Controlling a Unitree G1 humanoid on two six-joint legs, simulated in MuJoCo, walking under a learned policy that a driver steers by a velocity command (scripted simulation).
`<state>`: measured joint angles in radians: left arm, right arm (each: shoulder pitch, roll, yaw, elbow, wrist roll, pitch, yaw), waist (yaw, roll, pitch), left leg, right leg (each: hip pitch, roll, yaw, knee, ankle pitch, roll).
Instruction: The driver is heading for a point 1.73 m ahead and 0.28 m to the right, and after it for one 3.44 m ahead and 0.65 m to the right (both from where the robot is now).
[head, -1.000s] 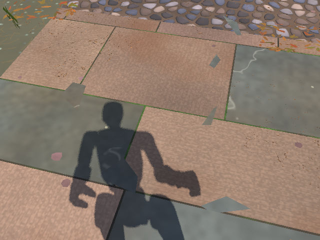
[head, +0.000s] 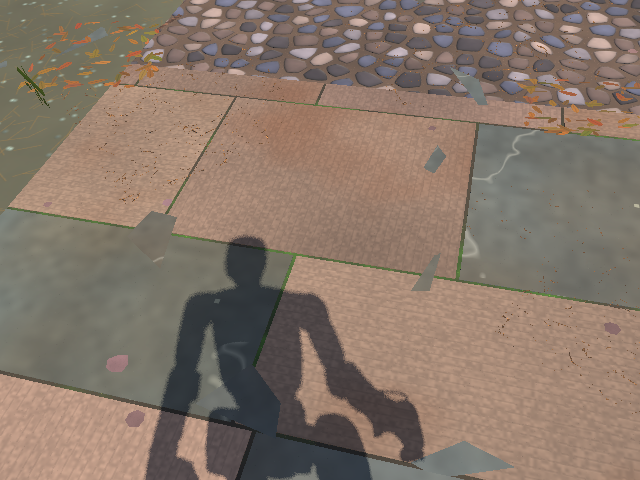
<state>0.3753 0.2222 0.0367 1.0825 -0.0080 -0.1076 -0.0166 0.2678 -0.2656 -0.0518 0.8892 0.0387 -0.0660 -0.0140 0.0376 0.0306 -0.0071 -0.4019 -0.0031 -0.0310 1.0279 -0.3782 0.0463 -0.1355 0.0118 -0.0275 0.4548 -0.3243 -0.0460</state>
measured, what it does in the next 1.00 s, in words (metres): walks ahead: left foot, then right foot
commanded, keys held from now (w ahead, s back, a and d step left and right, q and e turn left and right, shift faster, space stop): w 1.00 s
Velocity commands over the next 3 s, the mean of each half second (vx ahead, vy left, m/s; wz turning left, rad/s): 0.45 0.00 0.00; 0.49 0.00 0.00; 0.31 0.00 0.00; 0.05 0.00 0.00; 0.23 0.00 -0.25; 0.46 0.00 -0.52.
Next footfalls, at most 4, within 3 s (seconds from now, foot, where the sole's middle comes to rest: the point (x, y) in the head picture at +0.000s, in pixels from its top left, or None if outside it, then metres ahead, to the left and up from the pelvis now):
0.34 left None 0.36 0.14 -0.78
0.88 right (407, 419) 0.67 -0.09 -0.78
1.38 left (316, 323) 0.92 0.12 -0.78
1.68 right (415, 351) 0.85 -0.12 -0.78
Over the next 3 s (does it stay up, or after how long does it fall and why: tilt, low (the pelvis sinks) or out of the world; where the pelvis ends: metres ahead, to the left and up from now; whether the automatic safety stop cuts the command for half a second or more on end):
stays up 1.18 -0.13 0.00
